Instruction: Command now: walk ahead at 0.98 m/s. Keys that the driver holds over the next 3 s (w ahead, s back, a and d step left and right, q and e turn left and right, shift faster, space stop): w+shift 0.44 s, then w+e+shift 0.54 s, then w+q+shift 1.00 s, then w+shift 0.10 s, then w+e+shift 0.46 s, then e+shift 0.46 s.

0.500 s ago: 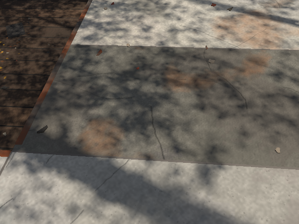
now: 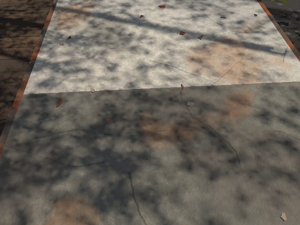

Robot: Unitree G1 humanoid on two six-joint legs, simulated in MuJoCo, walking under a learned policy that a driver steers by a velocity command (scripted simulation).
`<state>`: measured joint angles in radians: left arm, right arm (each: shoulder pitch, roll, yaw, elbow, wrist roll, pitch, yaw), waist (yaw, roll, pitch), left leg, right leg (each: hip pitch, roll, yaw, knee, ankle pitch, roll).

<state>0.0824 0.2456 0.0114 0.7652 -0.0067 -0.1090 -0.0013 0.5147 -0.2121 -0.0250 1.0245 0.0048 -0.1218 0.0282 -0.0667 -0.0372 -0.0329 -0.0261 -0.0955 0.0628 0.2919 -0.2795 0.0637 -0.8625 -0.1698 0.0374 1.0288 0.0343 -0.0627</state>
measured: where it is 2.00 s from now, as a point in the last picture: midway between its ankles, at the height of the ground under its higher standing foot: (182, 54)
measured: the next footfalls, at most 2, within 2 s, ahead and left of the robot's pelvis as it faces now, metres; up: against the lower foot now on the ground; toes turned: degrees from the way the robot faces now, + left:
right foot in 0.20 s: +0.43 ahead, -0.13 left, +0.00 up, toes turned -2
left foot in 0.70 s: +0.89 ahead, +0.11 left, +0.00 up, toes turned -9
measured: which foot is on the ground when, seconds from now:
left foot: down 0.00-0.22, up 0.24-0.68, down 0.70-1.00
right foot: up 0.00-0.18, down 0.20-0.70, up 0.72-1.00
